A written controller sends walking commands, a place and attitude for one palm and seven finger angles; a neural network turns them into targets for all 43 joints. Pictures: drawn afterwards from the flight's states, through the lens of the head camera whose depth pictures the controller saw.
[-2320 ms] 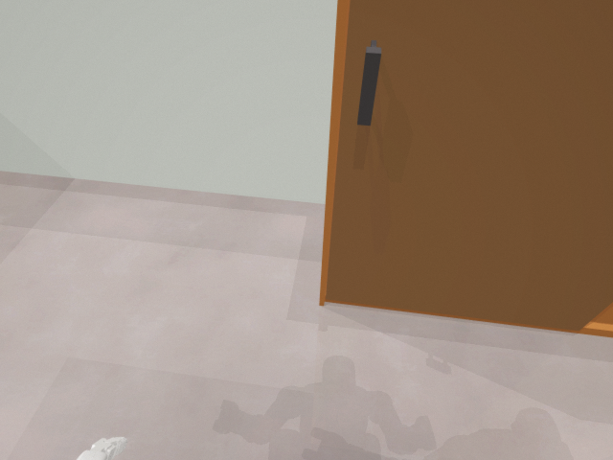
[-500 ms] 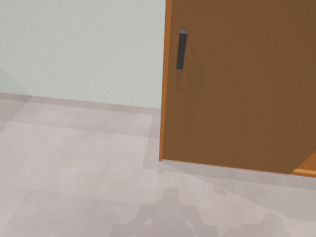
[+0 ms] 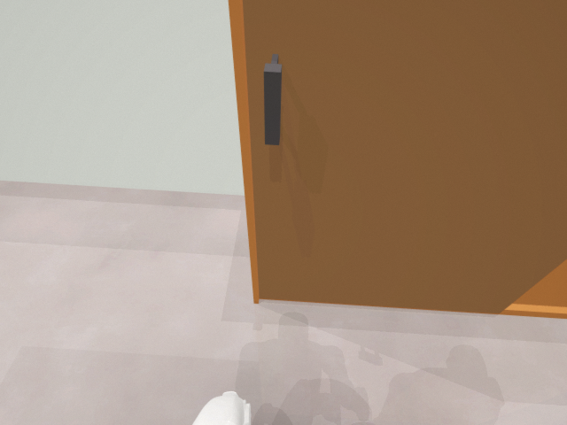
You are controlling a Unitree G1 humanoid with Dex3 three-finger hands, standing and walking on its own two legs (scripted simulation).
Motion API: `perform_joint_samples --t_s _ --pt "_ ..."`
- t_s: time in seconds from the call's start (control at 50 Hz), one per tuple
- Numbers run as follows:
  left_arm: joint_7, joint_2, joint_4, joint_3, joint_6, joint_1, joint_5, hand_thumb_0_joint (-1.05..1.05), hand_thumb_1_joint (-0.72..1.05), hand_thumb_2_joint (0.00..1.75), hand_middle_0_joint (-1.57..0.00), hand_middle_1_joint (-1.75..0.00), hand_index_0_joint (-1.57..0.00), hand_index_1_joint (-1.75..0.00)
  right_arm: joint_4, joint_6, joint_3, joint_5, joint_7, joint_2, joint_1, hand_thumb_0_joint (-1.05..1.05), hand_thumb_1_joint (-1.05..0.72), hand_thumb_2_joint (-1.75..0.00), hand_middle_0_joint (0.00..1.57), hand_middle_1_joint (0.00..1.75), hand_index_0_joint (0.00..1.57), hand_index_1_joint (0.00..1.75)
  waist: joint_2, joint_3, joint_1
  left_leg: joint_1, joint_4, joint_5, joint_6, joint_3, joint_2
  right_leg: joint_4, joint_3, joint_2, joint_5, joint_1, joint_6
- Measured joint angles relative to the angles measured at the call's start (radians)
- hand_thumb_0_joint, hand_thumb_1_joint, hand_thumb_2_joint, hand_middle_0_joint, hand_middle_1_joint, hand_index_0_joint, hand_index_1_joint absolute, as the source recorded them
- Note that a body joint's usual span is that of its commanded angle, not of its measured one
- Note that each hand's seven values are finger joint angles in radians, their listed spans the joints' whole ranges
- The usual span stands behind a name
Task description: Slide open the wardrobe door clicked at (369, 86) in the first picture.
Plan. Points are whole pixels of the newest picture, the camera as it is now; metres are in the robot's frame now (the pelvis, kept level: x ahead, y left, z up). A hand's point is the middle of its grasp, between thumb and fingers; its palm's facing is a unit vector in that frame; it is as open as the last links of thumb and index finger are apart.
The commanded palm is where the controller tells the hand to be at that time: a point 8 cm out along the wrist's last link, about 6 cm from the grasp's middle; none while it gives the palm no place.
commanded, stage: take the last steps up to it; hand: left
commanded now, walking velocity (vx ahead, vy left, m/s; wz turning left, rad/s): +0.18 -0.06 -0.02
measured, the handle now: (273, 100) +0.61 +0.07 +0.14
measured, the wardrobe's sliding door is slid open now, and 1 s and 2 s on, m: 0.00 0.00 0.00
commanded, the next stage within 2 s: come to a stop and stand still in 0.04 s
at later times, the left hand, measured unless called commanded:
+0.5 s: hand (161, 409) +0.17 +0.22 -0.18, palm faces +0.02 -0.98 -0.18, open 7.3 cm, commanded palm none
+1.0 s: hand out of the picture +0.13 +0.20 -0.16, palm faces +0.02 -0.96 -0.29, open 7.4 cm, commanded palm none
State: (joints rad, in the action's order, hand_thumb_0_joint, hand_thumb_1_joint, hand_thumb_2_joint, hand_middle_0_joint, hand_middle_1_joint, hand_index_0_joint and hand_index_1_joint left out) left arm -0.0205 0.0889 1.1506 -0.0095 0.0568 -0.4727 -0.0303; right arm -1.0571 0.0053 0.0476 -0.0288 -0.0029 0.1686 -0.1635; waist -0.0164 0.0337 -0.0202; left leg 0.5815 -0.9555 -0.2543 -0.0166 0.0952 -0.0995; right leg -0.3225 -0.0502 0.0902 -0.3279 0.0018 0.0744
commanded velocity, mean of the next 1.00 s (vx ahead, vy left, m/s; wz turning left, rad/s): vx -0.07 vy -0.05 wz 0.00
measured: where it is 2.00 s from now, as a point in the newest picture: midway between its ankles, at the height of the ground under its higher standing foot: outside the picture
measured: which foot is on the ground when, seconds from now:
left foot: up 0.00-0.12, down 0.14-1.00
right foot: down 0.00-0.16, up 0.18-0.68, down 0.70-1.00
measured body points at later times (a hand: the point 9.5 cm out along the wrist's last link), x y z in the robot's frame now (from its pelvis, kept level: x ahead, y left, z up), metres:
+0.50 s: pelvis +0.10 +0.03 +0.01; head +0.13 +0.08 +0.45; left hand +0.17 +0.27 -0.17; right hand +0.14 -0.22 -0.12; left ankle +0.16 +0.08 -0.74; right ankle +0.08 -0.16 -0.63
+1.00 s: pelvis +0.04 -0.02 -0.01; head +0.01 -0.02 +0.44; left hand +0.13 +0.25 -0.14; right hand +0.09 -0.30 -0.14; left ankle +0.11 +0.07 -0.74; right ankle +0.04 -0.15 -0.74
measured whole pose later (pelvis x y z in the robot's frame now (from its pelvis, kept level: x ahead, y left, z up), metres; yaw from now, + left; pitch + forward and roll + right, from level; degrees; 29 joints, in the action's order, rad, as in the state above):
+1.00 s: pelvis +0.04 -0.02 -0.01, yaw +0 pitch -4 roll -1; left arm -0.02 0.27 0.91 -0.04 -0.02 -0.24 -0.03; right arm -0.96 -0.01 0.05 -0.03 0.01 0.27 -0.29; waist -0.01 -0.01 0.03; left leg 0.33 -0.61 -0.22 0.04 0.05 -0.02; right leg -0.60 -0.07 -0.02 -0.33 -0.21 -0.01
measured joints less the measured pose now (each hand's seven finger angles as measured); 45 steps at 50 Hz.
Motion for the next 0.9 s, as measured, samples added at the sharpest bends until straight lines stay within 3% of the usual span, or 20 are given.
perform_joint_samples --t_s 0.08,0.12,0.16,0.2,0.26,0.34,0.46,0.58,0.64,0.72,0.8,0.86,0.9 --pt "-0.008 0.0 0.013 -0.003 0.003 -0.004 -0.001 0.0 0.91 0.9 -0.2 -0.3 -0.2 -0.3 0.009 0.012 -0.011 0.005 0.0 -0.036 0.041 0.0 -0.91 -0.9 0.2 0.3 0.2 0.3 0.012 0.009 -0.015 -0.051 0.181 0.009 0.022 0.025 0.021 -0.002 0.006 0.002 -0.055 0.062 -0.013" --pt "-0.01 0.004 0.019 -0.006 0.003 -0.008 0.002 0.0 0.91 0.9 -0.2 -0.3 -0.2 -0.3 0.015 0.028 -0.018 0.004 0.005 -0.053 0.05 0.0 -0.91 -0.9 0.2 0.3 0.2 0.3 0.023 0.013 -0.015 -0.117 0.29 0.054 0.042 0.041 0.048 -0.07 0.008 -0.007 -0.111 0.069 -0.022" --pt "-0.01 0.011 0.025 -0.011 -0.007 0.002 0.013 0.0 0.91 0.9 -0.2 -0.3 -0.2 -0.3 0.021 0.049 -0.023 -0.002 0.013 -0.071 0.051 0.0 -0.91 -0.9 0.2 0.3 0.2 0.3 0.046 0.018 -0.006 -0.154 0.296 0.062 0.108 0.06 0.068 -0.311 0.011 -0.03 -0.146 -0.012 -0.03" --pt "-0.013 0.019 0.013 -0.013 -0.025 0.028 0.019 0.0 0.91 0.9 -0.2 -0.3 -0.2 -0.3 0.027 0.052 -0.034 0.003 0.022 -0.08 0.04 0.0 -0.91 -0.9 0.2 0.3 0.2 0.3 0.056 0.02 -0.007 -0.186 0.283 0.008 0.132 0.085 0.069 -0.641 0.034 -0.041 -0.183 -0.155 -0.035" --pt "-0.016 0.036 -0.028 -0.027 -0.054 0.096 0.009 0.0 0.91 0.9 -0.2 -0.3 -0.2 -0.3 0.042 0.056 -0.017 0.022 0.057 -0.069 0.027 -0.03 -0.94 -0.9 0.21 0.3 0.21 0.3 0.055 0.023 0.003 -0.252 0.361 0.018 0.121 0.1 0.074 -0.825 0.04 -0.075 -0.15 -0.316 -0.068" --pt "-0.02 0.072 -0.114 -0.049 -0.081 0.197 0.002 0.0 0.91 0.9 -0.2 -0.3 -0.2 -0.3 0.031 0.034 -0.018 0.015 0.065 -0.035 0.024 -0.04 -0.96 -0.9 0.21 0.3 0.2 0.3 0.06 0.038 0.0 -0.296 0.459 0.063 0.132 0.097 0.078 -0.803 0.059 -0.12 -0.068 -0.457 -0.106" --pt "-0.019 0.128 -0.177 -0.08 -0.115 0.278 -0.004 -0.01 0.92 0.9 -0.19 -0.3 -0.2 -0.3 0.019 -0.001 -0.014 0.01 0.062 -0.034 -0.003 -0.02 -0.93 -0.9 0.2 0.3 0.2 0.3 0.076 0.045 0.013 -0.296 0.486 0.083 0.119 0.081 0.058 -0.902 0.108 -0.117 0.015 -0.553 -0.137" --pt "-0.009 0.133 -0.171 -0.077 -0.139 0.279 -0.003 -0.01 0.92 0.9 -0.19 -0.3 -0.19 -0.3 0.026 -0.012 -0.004 0.002 0.051 -0.039 -0.042 -0.01 -0.92 -0.9 0.2 0.3 0.2 0.3 0.065 0.032 0.039 -0.27 0.488 0.097 0.106 0.074 0.044 -0.756 0.083 -0.128 -0.017 -0.457 -0.141" --pt "0.003 0.128 -0.203 -0.043 -0.139 0.255 -0.011 0.0 0.92 0.9 -0.19 -0.3 -0.19 -0.3 0.058 -0.012 -0.003 -0.005 0.036 -0.026 -0.083 0.0 -0.91 -0.9 0.2 0.3 0.2 0.3 0.044 0.012 0.048 -0.234 0.474 0.105 0.093 0.063 0.041 -0.506 0.046 -0.131 -0.052 -0.349 -0.118" --pt "0.009 0.118 -0.227 -0.03 -0.112 0.225 -0.004 0.0 0.91 0.9 -0.2 -0.3 -0.2 -0.3 0.092 -0.013 0.01 -0.003 0.028 -0.003 -0.124 0.0 -0.91 -0.9 0.21 0.3 0.2 0.3 0.031 -0.018 0.055 -0.182 0.41 0.094 0.075 0.061 0.049 -0.197 0.025 -0.127 -0.003 -0.209 -0.078" --pt "0.009 0.093 -0.241 -0.018 -0.102 0.211 -0.009 0.0 0.91 0.9 -0.2 -0.3 -0.2 -0.3 0.103 -0.027 0.024 -0.002 0.026 0.049 -0.144 0.0 -0.91 -0.9 0.21 0.3 0.2 0.3 -0.042 -0.028 0.066 -0.158 0.318 0.004 0.052 -0.013 0.048 -0.231 -0.012 -0.103 -0.006 -0.207 -0.088" --pt "0.002 0.108 -0.259 -0.024 -0.092 0.207 -0.01 0.0 0.91 0.9 -0.2 -0.3 -0.2 -0.3 0.106 -0.035 0.027 -0.001 0.023 0.073 -0.157 0.0 -0.91 -0.9 0.2 0.3 0.2 0.3 -0.046 -0.042 0.058 -0.171 0.234 -0.066 0.051 -0.053 0.063 -0.264 -0.027 -0.098 -0.017 -0.208 -0.081" --pt "0.0 0.128 -0.263 -0.026 -0.085 0.212 -0.008 0.0 0.91 0.9 -0.2 -0.3 -0.2 -0.3 0.108 -0.03 0.025 0.0 0.021 0.086 -0.158 0.0 -0.91 -0.9 0.2 0.3 0.2 0.3 -0.04 -0.049 0.058 -0.21 0.274 -0.018 0.051 -0.063 0.065 -0.294 -0.035 -0.094 -0.03 -0.217 -0.079"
